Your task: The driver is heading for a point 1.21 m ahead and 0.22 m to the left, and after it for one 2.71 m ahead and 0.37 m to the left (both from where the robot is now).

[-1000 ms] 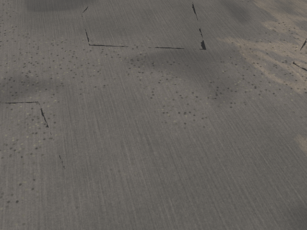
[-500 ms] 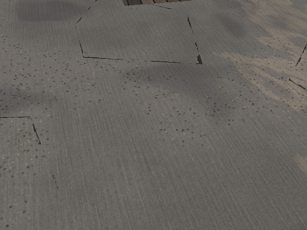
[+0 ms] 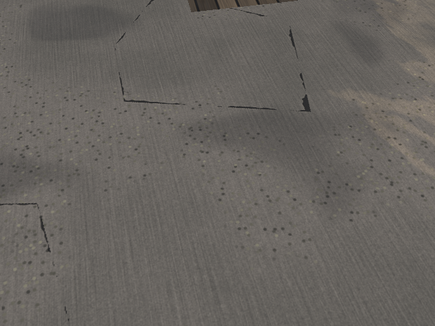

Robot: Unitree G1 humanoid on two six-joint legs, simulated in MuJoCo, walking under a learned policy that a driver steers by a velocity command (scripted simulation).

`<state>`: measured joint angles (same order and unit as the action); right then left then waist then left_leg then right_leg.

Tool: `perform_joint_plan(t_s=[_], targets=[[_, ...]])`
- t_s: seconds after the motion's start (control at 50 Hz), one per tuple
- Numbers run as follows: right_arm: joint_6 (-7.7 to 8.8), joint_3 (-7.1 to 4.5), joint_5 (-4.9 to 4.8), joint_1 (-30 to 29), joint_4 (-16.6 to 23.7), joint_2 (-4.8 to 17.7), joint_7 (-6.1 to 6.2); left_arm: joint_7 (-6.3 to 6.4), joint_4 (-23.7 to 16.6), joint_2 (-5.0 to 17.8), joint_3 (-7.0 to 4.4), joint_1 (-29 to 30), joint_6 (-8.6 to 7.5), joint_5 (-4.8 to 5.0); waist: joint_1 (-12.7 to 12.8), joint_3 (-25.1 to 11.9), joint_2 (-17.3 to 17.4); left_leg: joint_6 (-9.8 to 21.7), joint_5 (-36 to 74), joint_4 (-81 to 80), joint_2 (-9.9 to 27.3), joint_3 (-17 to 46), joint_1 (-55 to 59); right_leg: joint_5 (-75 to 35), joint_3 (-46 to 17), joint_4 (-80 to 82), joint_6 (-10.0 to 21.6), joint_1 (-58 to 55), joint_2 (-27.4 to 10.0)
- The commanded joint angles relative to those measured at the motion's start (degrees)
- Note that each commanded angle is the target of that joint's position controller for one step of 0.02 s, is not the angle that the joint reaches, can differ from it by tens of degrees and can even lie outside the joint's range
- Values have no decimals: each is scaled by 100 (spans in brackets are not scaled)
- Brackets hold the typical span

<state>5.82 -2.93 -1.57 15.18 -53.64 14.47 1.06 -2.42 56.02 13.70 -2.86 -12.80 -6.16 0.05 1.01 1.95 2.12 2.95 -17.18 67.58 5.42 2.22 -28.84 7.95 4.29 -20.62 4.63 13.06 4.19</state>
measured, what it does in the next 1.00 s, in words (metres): walks ahead: left foot, then right foot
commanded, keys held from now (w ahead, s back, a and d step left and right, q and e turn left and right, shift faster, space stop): w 0.86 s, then w+q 0.14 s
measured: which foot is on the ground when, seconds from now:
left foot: up 0.00-0.34, down 0.36-0.94, up 0.96-1.00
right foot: down 0.00-0.38, up 0.40-0.90, down 0.92-1.00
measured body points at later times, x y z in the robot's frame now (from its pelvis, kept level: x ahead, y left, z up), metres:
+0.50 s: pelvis +0.29 +0.07 +0.00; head +0.32 +0.09 +0.45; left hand +0.33 +0.34 -0.15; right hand +0.40 -0.19 -0.12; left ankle +0.35 +0.15 -0.74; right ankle +0.21 -0.08 -0.65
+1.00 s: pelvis +0.58 +0.02 -0.01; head +0.61 +0.01 +0.43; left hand +0.75 +0.27 -0.12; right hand +0.56 -0.25 -0.16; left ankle +0.41 +0.15 -0.66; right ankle +0.67 -0.08 -0.74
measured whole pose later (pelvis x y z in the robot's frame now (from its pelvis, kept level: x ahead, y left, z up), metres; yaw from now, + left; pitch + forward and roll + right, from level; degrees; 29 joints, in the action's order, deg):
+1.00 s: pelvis +0.58 +0.02 -0.01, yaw +1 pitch +2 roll +0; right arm 4.3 -3.1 -1.9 21.7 -57.4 14.2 0.3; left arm -1.5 50.1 13.5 -3.4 -3.3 -6.3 0.3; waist -1.8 2.1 1.2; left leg 2.0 -26.9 59.9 -0.1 3.0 -13.6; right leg 8.6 4.1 -31.6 3.0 25.2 -0.4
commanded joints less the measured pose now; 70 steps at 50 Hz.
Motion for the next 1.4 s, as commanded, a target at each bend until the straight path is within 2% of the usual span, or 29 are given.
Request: perform_joint_plan(t_s=[0.02,0.14,0.24,0.3,0.34,0.36,0.38,0.4,0.42,0.46,0.48,0.52,0.58,0.7,0.78,0.84,0.88,0.9,0.92,0.94,0.96,0.98,1.02,1.04,1.08,1.12,1.26,1.34,1.4], targets=[[-98,-117,56,471,192,271,37,68,-192,598,-80,77,-126,-4,-286,38,-512,-101,450,-415,429,166,-485,-494,-1471,1507,1015,38,-1621],[-26,-73,106,-1053,670,195,-62,257,-57,850,-113,-565,-25,44,125,256,-425,-265,2243,-2740,208,-145,-837,-824,-875,1588,758,-354,-1375],[18,-15,28,-1877,978,234,-229,282,180,916,-143,-1168,92,116,372,390,-433,-171,2127,-3607,-1,-206,-943,-877,-858,1247,691,-1307,-1702],[64,-72,14,-1742,1057,443,-315,309,196,1025,-202,-1110,192,117,131,208,-573,59,1486,-3854,-150,-255,-578,-1763,-896,731,536,-1836,-1934],[73,-275,24,-516,724,811,-290,305,115,1009,-187,-863,259,79,-552,-560,-644,322,1372,-3984,-524,-562,1176,-3472,-592,-713,317,-1645,-1604],[60,-408,77,598,454,1188,-238,302,-8,820,-94,-861,263,4,-956,-1387,-337,639,1430,-3783,90,104,2950,-2655,-361,-2281,125,-647,-1289],[23,-536,180,1225,288,1729,-236,245,-67,81,117,-1561,151,1,-696,-2202,1088,1549,345,-4255,1521,2841,5109,201,-185,-4560,-305,1747,-234],[22,-383,155,1200,305,1244,-259,208,29,338,80,-1468,-6,93,-760,-2470,1113,1629,-76,-5025,1746,4101,5255,2407,-1074,-5389,-235,2480,-158],[37,-276,115,668,377,937,-256,181,-134,825,-51,-938,-97,253,-663,-1548,808,1307,-50,-5074,1563,3237,4534,2123,-1107,-5681,-119,2970,-513],[47,-173,163,-198,550,619,-275,247,-250,803,-89,-358,-113,194,-338,-610,74,1037,960,-5397,1112,1828,2836,1168,-851,-5073,-102,2642,-1047],[70,-121,204,-362,552,453,-295,276,-220,732,-128,-413,-31,138,-142,-448,126,926,1258,-5592,870,1371,2344,901,-874,-4752,-106,2282,-1222],[103,-128,201,-274,448,461,-314,288,-160,445,-106,-610,122,106,5,-379,220,993,1599,-5856,738,1000,1922,679,-808,-4461,-179,1939,-1283],[113,-180,192,28,285,678,-221,316,-342,466,-142,-145,201,55,-14,-110,100,1070,1977,-6073,707,661,1934,47,-765,-3737,-327,2457,-1332],[26,-178,123,562,62,765,-75,224,-716,316,-95,1090,119,53,-353,154,113,833,1817,-6213,498,137,2221,-1482,-515,-1736,-413,2512,-1078],[-60,-201,87,972,-169,788,-52,113,-946,321,-47,1710,74,101,-535,352,93,832,1891,-6012,740,123,2921,-1319,-469,-1136,-332,2677,-949],[-150,-253,62,1000,-253,858,-10,10,-1083,427,-59,1834,11,121,-432,332,153,749,2428,-5624,993,181,3457,-746,-467,-874,-141,2615,-875],[-200,-281,56,850,-224,935,-2,1,-997,644,-161,1361,-23,115,-114,0,300,633,3795,-5020,958,173,3467,-376,-269,-764,17,1652,-605],[-230,-250,57,728,-192,878,-10,30,-772,850,-287,581,-34,104,314,-445,273,510,4497,-4145,704,36,3230,-463,-142,-627,153,533,-426],[-230,-162,110,665,-71,702,-21,86,-493,1208,-425,-544,-43,36,743,-1250,63,324,3775,-2713,379,-134,2219,-614,-680,-900,444,-1294,-951],[-135,37,127,1338,8,31,-75,128,-330,1792,-580,-1353,-5,-47,604,-2219,-1228,-138,1050,-349,-583,-434,-217,160,-3163,-661,1304,-3729,-2543],[-4,15,24,1268,-84,190,-92,131,-325,1338,-427,-1362,13,-12,662,-2579,-1478,-102,-1609,601,-802,478,-936,657,-4508,158,1423,-3815,-2879],[54,-146,-145,744,60,723,-91,149,-379,1012,-323,-860,1,33,599,-1623,-1169,-10,-1342,947,-457,600,-1417,861,-3624,286,1068,-3028,-2688],[12,-195,-101,227,178,690,-14,139,-512,576,-191,38,-31,14,243,-608,-623,21,-379,402,78,344,-1132,455,-2214,729,687,-1307,-2268],[-79,-238,-60,333,141,585,12,129,-504,437,-150,254,-66,-35,34,-391,-754,24,-86,119,251,381,-768,270,-1700,956,550,-762,-2056],[-248,-218,-60,569,82,257,1,124,-412,427,-170,308,-96,-85,-147,-238,-802,15,170,-41,331,354,-404,-60,-1116,1243,538,-234,-1911],[-340,-247,-41,398,201,241,14,175,-330,584,-218,233,-126,-106,-203,-69,-677,-31,588,-254,348,392,-684,-501,-679,1386,584,-156,-1898],[-290,-193,51,-830,684,136,-188,376,-249,848,-274,-128,-45,-68,99,252,-415,-100,2194,-2305,199,-51,-1036,-1123,389,1489,429,-701,-1814],[-298,-129,38,-1487,1074,97,-343,401,-130,968,-327,-581,114,24,315,465,-341,38,1793,-2909,102,-360,-1404,-1619,628,1145,398,-1657,-2090],[-322,-201,20,-1422,1283,288,-445,419,-205,1164,-391,-450,239,86,71,222,-576,290,999,-3062,-261,-774,-822,-3667,867,375,241,-2026,-2179]])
